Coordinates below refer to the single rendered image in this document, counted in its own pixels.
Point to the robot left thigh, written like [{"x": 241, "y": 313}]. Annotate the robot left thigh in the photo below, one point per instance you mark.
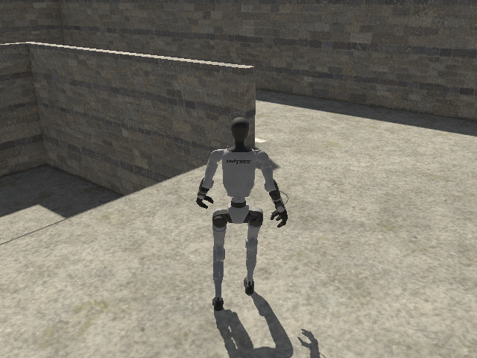
[{"x": 219, "y": 226}]

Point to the left robot upper arm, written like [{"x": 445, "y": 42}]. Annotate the left robot upper arm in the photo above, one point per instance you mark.
[{"x": 211, "y": 167}]

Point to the left robot forearm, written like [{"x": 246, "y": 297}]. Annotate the left robot forearm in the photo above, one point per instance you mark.
[{"x": 202, "y": 191}]

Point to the right robot foot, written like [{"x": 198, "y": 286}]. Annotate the right robot foot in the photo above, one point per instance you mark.
[{"x": 248, "y": 288}]

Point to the robot left hand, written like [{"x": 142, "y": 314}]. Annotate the robot left hand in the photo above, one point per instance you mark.
[{"x": 201, "y": 204}]

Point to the right robot forearm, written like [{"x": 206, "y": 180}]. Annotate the right robot forearm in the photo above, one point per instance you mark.
[{"x": 277, "y": 199}]

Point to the right robot upper arm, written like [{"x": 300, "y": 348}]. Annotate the right robot upper arm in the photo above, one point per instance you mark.
[{"x": 266, "y": 168}]

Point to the robot right hand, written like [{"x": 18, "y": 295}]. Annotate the robot right hand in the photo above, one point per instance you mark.
[{"x": 283, "y": 215}]

